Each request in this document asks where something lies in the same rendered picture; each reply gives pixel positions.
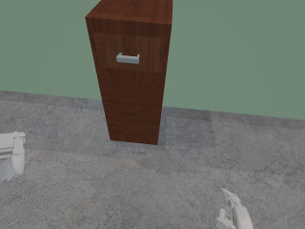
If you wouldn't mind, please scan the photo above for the handle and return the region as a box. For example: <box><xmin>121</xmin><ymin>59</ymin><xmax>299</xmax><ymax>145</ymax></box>
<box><xmin>116</xmin><ymin>52</ymin><xmax>140</xmax><ymax>64</ymax></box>

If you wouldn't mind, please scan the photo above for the cabinet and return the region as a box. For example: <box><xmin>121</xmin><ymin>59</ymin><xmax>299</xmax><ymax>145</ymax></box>
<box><xmin>85</xmin><ymin>0</ymin><xmax>173</xmax><ymax>145</ymax></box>

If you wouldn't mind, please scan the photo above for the right robot hand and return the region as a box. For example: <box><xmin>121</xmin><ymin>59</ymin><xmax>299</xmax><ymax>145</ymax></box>
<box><xmin>216</xmin><ymin>188</ymin><xmax>254</xmax><ymax>229</ymax></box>

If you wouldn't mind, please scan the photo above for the drawer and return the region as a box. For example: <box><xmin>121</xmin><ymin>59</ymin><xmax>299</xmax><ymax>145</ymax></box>
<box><xmin>93</xmin><ymin>32</ymin><xmax>165</xmax><ymax>73</ymax></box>

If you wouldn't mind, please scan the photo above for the left robot hand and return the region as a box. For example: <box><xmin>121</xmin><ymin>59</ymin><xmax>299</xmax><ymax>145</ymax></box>
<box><xmin>0</xmin><ymin>131</ymin><xmax>29</xmax><ymax>185</ymax></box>

